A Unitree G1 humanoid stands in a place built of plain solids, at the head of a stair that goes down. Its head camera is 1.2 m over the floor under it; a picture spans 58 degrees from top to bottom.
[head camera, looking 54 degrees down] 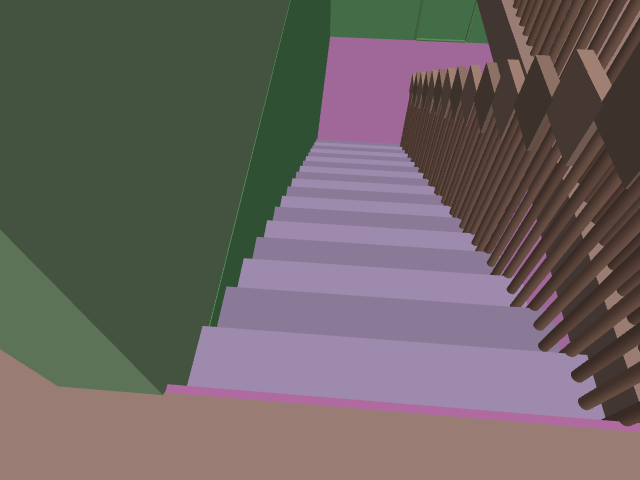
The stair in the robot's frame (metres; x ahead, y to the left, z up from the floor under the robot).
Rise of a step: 0.17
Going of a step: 0.25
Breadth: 1.29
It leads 5 degrees to the right of straight ahead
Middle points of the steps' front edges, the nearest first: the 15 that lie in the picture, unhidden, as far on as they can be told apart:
0.33 -0.22 0.00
0.58 -0.24 -0.17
0.83 -0.26 -0.34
1.08 -0.28 -0.51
1.34 -0.30 -0.68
1.59 -0.32 -0.85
1.84 -0.34 -1.02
2.09 -0.36 -1.19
2.34 -0.38 -1.36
2.59 -0.40 -1.53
2.84 -0.42 -1.69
3.09 -0.44 -1.86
3.35 -0.46 -2.03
3.60 -0.48 -2.20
3.85 -0.50 -2.37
